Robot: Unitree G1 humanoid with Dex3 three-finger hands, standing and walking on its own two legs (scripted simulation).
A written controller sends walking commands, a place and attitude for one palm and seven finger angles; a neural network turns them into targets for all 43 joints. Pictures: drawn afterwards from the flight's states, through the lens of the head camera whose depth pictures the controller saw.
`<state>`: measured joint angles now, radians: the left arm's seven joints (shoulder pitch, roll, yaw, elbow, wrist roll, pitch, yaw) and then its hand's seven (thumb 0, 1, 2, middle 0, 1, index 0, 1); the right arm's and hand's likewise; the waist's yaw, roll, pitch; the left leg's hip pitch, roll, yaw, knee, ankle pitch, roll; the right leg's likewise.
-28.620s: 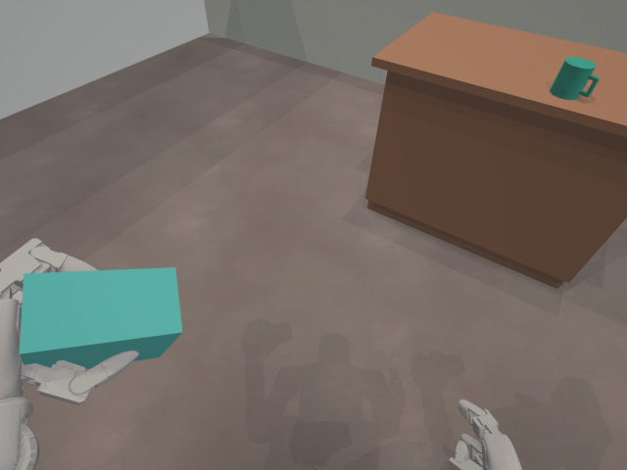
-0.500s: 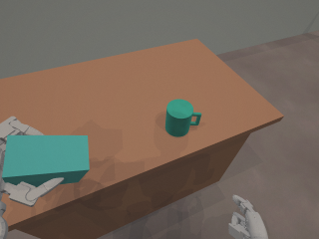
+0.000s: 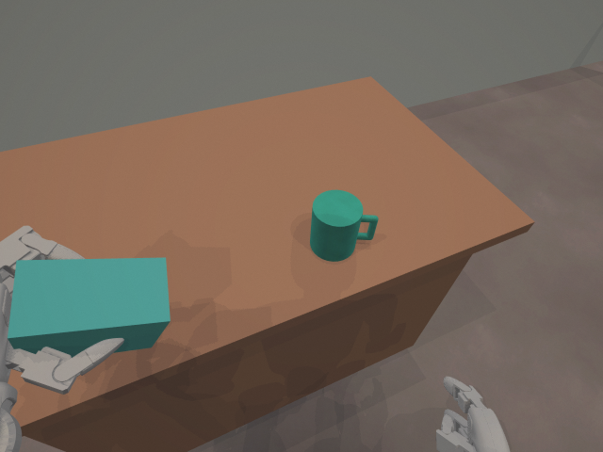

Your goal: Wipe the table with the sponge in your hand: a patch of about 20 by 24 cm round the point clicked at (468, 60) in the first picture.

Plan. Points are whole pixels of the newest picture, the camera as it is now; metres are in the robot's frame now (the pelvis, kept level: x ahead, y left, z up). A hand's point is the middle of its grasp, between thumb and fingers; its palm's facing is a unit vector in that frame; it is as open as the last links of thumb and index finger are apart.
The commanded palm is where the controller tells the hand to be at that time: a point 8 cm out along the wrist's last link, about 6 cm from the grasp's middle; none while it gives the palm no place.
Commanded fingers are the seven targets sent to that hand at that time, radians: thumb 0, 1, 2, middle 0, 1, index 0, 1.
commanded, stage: shuffle to correct the standing spot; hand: left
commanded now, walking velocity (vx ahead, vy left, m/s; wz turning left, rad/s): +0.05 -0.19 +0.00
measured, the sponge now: (116, 309) +0.23 +0.20 +0.14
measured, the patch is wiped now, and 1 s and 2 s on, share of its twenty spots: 0.00 0.00 0.00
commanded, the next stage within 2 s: come to a stop and stand still in 0.28 s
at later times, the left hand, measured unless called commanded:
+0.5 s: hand (13, 279) +0.23 +0.28 +0.18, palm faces +0.41 -0.79 -0.45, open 10.1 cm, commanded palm +0.15 +0.28 +0.18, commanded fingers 0.00 0.10 1.30 -1.20 -1.60 -1.20 -1.60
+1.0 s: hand out of the picture +0.21 +0.33 +0.17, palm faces +0.39 -0.86 -0.34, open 10.1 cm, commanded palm +0.15 +0.36 +0.18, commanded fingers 0.00 0.10 1.30 -1.20 -1.60 -1.20 -1.60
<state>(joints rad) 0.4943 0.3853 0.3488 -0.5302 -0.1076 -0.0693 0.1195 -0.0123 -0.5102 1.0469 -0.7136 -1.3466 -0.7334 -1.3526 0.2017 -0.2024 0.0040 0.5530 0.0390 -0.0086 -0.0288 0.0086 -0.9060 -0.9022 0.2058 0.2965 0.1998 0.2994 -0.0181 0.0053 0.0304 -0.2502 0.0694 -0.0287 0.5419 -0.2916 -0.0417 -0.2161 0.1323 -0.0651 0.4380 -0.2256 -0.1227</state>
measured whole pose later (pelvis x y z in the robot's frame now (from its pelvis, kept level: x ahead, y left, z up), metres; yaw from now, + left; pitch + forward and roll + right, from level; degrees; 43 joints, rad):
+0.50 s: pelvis -0.01 +0.00 +0.00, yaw -1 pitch +0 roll +0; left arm 0.23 0.51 0.43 -0.35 -0.06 -0.15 0.06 -0.01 -0.51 1.05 -0.71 -1.35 -0.73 -1.35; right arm 0.23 -0.19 -0.01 0.59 0.02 -0.09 -0.03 0.01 -0.91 -0.90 0.21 0.30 0.20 0.30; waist 0.06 -0.04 0.06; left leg -0.25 0.07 0.00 0.53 -0.27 -0.02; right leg -0.24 0.12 -0.05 0.46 -0.22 -0.08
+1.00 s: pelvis -0.02 +0.08 +0.00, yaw -1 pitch -2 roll -1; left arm 0.37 0.35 0.36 -0.42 -0.03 -0.22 0.10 -0.01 -0.51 1.05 -0.71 -1.35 -0.73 -1.35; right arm 0.19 -0.17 0.04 0.59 0.01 -0.15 -0.01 0.01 -0.90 -0.90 0.21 0.30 0.20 0.30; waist 0.03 -0.03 0.05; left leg -0.21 -0.06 0.01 0.48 -0.24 0.07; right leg -0.21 0.03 0.00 0.43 -0.19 0.00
